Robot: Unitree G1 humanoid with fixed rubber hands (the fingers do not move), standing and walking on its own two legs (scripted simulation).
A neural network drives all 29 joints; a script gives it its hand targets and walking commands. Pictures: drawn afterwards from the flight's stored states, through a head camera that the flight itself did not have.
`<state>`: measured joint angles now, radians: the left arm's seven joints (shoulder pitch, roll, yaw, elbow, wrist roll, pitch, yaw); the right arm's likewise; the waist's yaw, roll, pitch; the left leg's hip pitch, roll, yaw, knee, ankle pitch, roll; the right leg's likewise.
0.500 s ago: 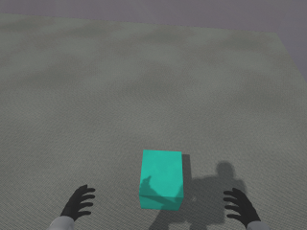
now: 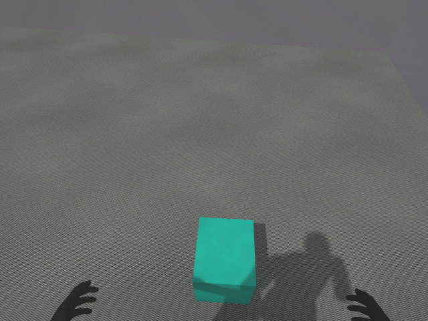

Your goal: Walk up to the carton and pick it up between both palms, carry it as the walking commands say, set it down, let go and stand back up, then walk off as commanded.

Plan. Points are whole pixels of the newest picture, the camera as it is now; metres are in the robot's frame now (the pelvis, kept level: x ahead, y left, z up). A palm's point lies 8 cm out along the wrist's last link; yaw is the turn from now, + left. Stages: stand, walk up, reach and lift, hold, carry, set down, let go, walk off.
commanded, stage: stand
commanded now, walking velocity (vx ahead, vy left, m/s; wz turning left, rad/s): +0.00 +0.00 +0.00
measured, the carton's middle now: (224, 261) +0.46 -0.02 -0.64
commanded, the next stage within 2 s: walk off in 1.56 s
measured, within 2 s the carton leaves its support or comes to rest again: neither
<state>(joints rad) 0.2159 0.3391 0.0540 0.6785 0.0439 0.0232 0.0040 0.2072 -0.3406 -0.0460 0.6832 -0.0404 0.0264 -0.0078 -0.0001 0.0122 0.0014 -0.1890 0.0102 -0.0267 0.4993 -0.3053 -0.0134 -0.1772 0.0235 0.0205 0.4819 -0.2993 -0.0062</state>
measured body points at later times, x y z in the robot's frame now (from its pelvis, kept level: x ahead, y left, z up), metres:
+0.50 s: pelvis +0.00 +0.00 +0.00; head +0.00 +0.00 +0.45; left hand +0.12 +0.30 -0.10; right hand +0.13 -0.30 -0.10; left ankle -0.02 +0.13 -0.74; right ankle -0.03 -0.12 -0.74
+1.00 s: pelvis -0.01 +0.01 +0.01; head -0.02 +0.00 +0.46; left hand +0.08 +0.32 -0.10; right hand +0.09 -0.30 -0.10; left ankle -0.02 +0.13 -0.74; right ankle -0.03 -0.12 -0.74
